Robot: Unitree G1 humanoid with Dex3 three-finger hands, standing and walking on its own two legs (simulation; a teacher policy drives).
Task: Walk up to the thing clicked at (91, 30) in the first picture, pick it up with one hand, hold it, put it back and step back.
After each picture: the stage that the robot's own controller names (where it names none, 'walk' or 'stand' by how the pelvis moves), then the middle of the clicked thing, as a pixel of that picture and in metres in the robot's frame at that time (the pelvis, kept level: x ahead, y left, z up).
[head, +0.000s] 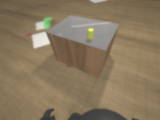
stand; (90, 34) +0.98 +0.04 -0.06
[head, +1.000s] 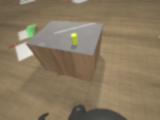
walk; (74, 39) +0.84 +0.24 -0.05
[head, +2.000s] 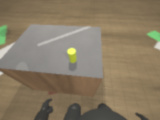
stand; (72, 55) +0.50 +0.19 -0.02
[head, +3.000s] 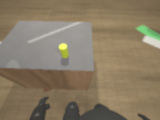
stand; (64, 51) +0.54 +0.25 -0.04
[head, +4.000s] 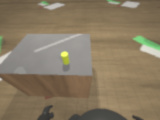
stand; (65, 58) +0.55 +0.27 -0.06
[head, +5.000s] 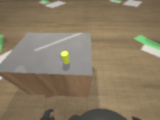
stand; (65, 57) +0.55 +0.26 -0.07
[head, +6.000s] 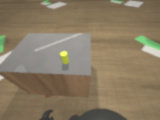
stand; (64, 57) +0.56 +0.28 -0.06
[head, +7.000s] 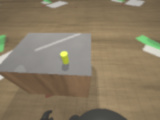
stand; (64, 57) +0.55 +0.27 -0.07
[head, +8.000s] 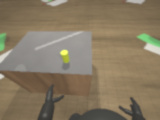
rise first; (65, 56) +0.55 +0.28 -0.06
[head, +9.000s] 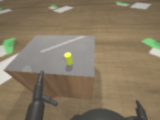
go down; (68, 59) +0.56 +0.27 -0.06
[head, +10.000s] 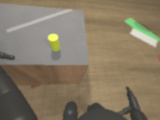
go down; (54, 43) +0.56 +0.25 -0.01
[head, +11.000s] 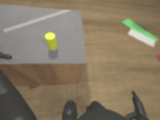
approach; (51, 41) +0.57 +0.26 +0.01
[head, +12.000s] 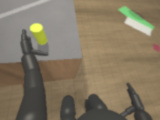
close in; (39, 34) +0.57 +0.28 +0.04
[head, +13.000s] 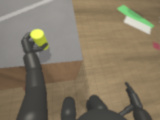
close; (40, 40) +0.53 +0.27 +0.04
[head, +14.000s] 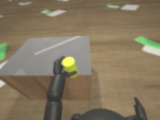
lift; (70, 67) +0.31 +0.14 +0.15
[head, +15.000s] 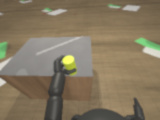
hold; (70, 65) +0.33 +0.15 +0.14
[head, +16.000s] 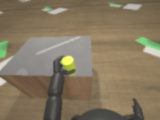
hold; (69, 66) +0.33 +0.15 +0.13
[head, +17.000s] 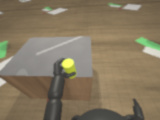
hold; (70, 69) +0.32 +0.15 +0.12
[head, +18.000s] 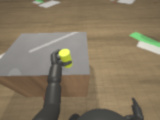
crouch; (66, 58) +0.40 +0.18 +0.11
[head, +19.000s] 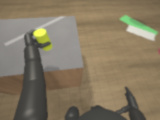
lower; (44, 40) +0.51 +0.25 +0.12
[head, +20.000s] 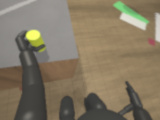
lower; (37, 41) +0.52 +0.26 +0.04
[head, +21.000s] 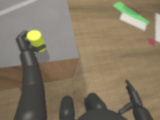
lower; (37, 42) +0.52 +0.26 +0.04
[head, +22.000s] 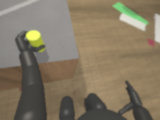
lower; (36, 42) +0.52 +0.26 +0.04
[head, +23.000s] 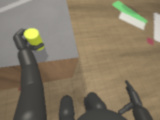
lower; (35, 40) +0.52 +0.26 +0.05
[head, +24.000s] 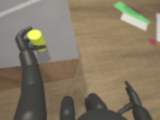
open; (38, 41) +0.53 +0.26 +0.04
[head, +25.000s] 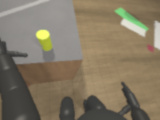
sink last; (45, 41) +0.52 +0.24 +0.03
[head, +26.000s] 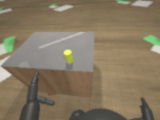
stand; (68, 56) +0.54 +0.26 -0.01
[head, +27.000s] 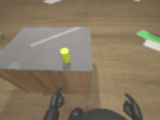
stand; (65, 55) +0.52 +0.24 +0.00
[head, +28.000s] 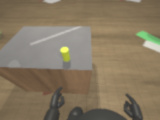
stand; (65, 54) +0.53 +0.24 +0.01
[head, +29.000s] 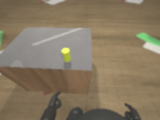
stand; (66, 55) +0.53 +0.24 -0.01
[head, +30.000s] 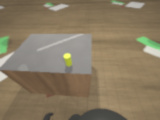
stand; (68, 60) +0.54 +0.25 -0.06
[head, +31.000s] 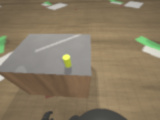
stand; (67, 61) +0.52 +0.25 -0.07
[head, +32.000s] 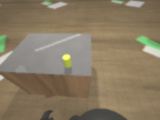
stand; (67, 61) +0.52 +0.24 -0.07
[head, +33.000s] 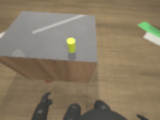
walk; (71, 45) +0.58 +0.19 -0.04
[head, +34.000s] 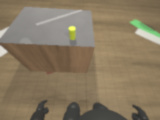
walk; (72, 33) +0.75 +0.23 -0.05
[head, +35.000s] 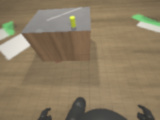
walk; (72, 21) +1.06 +0.34 -0.04
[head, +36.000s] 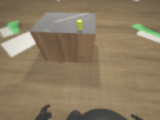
stand; (79, 25) +1.13 +0.21 -0.05
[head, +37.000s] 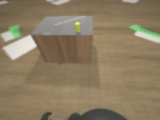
stand; (77, 27) +1.17 +0.22 -0.06
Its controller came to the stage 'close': yes
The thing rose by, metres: 0.22
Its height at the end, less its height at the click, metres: +0.00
